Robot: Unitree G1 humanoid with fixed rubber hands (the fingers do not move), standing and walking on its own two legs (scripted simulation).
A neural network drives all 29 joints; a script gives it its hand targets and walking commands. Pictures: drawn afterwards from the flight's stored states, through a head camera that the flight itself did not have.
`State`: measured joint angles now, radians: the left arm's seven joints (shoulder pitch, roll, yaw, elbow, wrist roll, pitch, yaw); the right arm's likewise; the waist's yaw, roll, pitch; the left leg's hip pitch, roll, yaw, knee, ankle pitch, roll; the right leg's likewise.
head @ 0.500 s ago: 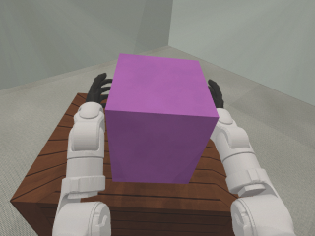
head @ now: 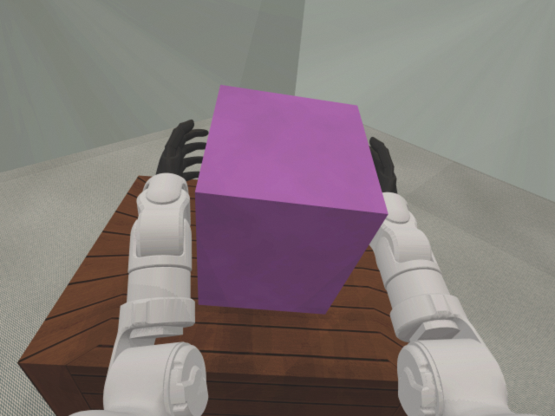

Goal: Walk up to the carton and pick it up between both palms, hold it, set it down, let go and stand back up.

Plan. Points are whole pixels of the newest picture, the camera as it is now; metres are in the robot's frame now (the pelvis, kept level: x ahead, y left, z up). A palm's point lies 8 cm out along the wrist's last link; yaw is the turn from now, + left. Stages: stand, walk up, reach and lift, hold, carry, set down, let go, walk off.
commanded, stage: set down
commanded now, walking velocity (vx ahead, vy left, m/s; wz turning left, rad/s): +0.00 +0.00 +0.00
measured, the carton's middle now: (276, 207) +0.37 +0.01 +0.17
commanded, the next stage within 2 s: none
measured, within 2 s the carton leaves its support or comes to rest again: neither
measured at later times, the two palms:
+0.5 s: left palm (188, 211) +0.37 +0.14 +0.15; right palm (372, 220) +0.38 -0.15 +0.14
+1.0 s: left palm (189, 235) +0.37 +0.14 +0.11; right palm (363, 232) +0.40 -0.15 +0.10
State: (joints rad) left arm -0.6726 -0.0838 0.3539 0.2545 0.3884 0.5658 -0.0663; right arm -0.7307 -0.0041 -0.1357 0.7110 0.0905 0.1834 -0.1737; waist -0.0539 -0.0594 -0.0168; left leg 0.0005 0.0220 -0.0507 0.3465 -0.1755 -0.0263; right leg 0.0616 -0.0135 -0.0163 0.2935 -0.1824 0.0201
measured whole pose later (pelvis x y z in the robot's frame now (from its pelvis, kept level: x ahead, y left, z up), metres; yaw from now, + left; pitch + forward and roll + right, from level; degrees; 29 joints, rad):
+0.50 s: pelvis +0.01 -0.02 +0.00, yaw +1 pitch -6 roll -1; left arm -0.52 -0.10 0.25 0.24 0.32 0.40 0.03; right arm -0.60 -0.02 -0.09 0.72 0.08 -0.04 -0.16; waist -0.02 -0.05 0.04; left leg -0.05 0.04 -0.06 0.33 -0.17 -0.05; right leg 0.02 0.01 -0.05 0.28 -0.19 0.00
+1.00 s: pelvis +0.01 -0.02 +0.00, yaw +1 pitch -2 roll -1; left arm -0.49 -0.12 0.27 0.35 0.31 0.29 0.07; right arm -0.63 -0.02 -0.12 0.87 0.03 -0.14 -0.13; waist 0.01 -0.04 0.02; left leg -0.14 0.06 -0.06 0.33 -0.16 -0.06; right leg -0.07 0.02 -0.06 0.26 -0.17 -0.02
